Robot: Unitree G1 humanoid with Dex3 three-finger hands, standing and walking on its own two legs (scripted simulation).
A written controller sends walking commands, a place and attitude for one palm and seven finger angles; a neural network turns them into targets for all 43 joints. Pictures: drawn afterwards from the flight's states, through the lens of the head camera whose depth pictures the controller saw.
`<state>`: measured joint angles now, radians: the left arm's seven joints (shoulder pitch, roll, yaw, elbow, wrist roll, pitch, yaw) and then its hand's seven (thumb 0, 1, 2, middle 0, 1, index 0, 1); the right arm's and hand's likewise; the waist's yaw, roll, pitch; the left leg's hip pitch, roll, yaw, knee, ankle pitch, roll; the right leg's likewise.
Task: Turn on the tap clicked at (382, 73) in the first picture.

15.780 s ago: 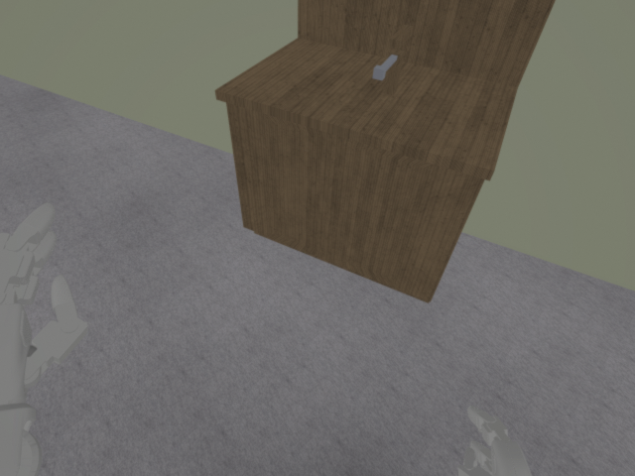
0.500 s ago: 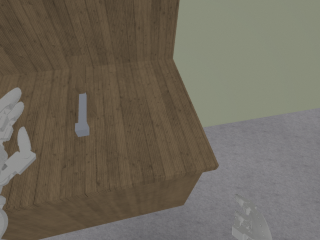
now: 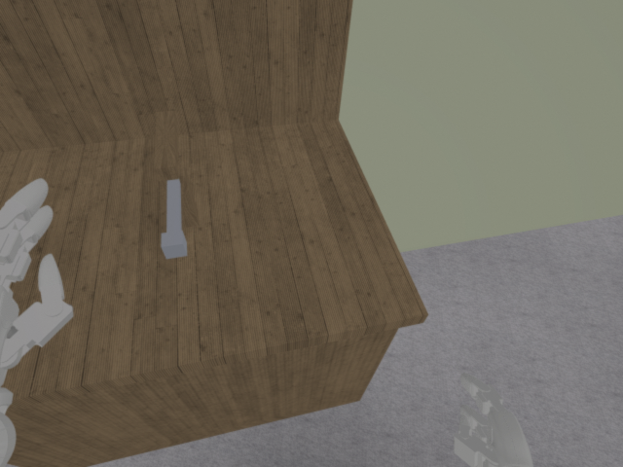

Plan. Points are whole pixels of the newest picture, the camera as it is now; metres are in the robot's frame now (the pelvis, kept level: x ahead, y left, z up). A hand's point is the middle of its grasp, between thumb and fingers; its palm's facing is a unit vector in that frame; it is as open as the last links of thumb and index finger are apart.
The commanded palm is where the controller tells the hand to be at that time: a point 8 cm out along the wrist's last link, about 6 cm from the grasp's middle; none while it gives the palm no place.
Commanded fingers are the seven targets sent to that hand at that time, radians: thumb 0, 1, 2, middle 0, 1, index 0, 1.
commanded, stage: look again from close up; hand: left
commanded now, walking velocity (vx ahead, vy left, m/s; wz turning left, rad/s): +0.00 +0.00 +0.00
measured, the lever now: (174, 244) +0.37 +0.23 +0.05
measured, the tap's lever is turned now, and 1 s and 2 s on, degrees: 0 0 0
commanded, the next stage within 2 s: shuffle to correct the standing spot in 0.22 s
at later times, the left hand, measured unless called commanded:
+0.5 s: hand (67, 310) +0.21 +0.25 +0.16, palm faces +0.33 -0.88 -0.35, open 7.4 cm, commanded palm +0.16 +0.27 +0.18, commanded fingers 0.00 0.90 0.90 -0.20 -0.30 -0.20 -0.30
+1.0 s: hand (163, 283) +0.25 +0.17 +0.16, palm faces +0.27 -0.90 -0.34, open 7.4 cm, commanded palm +0.20 +0.21 +0.18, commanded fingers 0.00 0.90 0.90 -0.20 -0.30 -0.20 -0.30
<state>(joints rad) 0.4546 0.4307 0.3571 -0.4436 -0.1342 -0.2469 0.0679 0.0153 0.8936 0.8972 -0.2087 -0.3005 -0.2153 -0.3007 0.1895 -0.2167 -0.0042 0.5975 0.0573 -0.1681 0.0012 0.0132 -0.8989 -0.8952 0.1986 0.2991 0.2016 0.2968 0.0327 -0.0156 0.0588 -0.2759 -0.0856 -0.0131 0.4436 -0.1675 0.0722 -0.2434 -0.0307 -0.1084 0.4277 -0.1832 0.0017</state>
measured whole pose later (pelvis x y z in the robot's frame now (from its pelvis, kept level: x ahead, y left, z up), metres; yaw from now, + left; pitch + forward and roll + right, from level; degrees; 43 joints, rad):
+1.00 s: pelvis +0.02 -0.06 +0.00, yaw -3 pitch +0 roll +0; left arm 0.48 0.41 0.35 -0.50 -0.17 -0.14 0.08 0.02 0.89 0.90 -0.21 -0.30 -0.21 -0.30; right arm 0.21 -0.21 -0.03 0.59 0.07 -0.11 -0.04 0.01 -0.90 -0.90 0.20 0.30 0.20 0.30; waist 0.01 -0.01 0.02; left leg -0.27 0.00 0.01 0.50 -0.24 0.00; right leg -0.25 0.07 -0.06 0.47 -0.23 -0.08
